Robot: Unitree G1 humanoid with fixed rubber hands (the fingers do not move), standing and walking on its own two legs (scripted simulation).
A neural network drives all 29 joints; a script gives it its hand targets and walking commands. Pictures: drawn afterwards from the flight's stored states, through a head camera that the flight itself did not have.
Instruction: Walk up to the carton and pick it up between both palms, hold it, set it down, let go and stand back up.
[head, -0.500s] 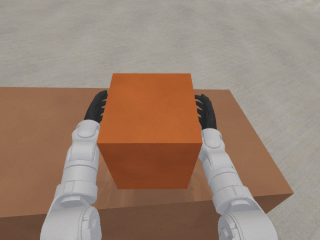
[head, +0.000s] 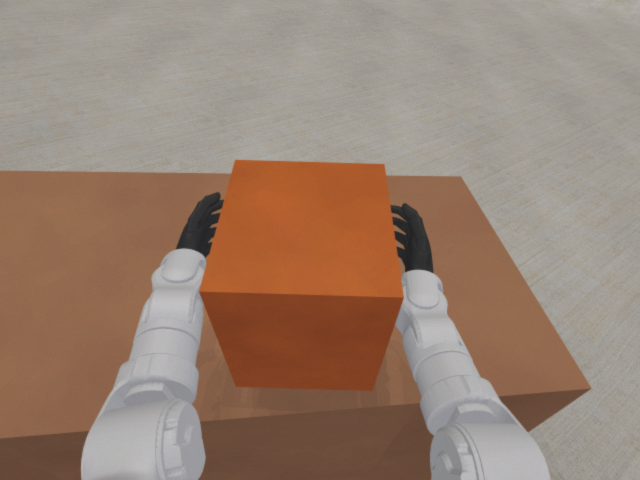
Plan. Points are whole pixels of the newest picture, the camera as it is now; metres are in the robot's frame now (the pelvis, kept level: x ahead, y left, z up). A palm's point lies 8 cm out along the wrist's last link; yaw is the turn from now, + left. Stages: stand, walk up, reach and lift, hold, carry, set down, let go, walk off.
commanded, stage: set down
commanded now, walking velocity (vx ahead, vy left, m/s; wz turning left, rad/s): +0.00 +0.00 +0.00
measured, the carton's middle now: (306, 280) +0.37 -0.01 +0.05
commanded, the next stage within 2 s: none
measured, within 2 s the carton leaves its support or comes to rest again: rests again in 1.00 s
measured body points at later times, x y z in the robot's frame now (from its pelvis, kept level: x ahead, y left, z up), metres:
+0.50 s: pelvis +0.01 +0.00 +0.00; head +0.02 +0.04 +0.45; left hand +0.41 +0.14 +0.05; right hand +0.37 -0.15 +0.06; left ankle -0.01 +0.13 -0.75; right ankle -0.01 -0.11 -0.75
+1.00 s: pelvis +0.00 +0.00 +0.00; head +0.05 +0.03 +0.45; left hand +0.41 +0.13 +0.02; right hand +0.36 -0.16 +0.03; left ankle -0.01 +0.13 -0.75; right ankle -0.01 -0.11 -0.75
